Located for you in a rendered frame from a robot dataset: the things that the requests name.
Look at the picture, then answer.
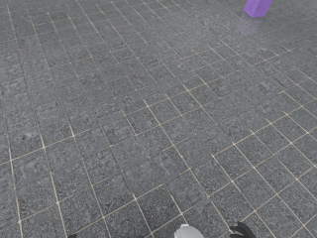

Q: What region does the robot right thigh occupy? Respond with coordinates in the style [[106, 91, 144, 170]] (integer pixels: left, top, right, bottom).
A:
[[173, 226, 204, 238]]

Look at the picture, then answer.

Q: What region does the carton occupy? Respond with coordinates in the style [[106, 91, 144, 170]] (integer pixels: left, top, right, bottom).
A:
[[244, 0, 272, 18]]

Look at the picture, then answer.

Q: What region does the right robot hand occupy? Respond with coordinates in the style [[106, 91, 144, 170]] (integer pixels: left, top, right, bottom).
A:
[[229, 221, 257, 238]]

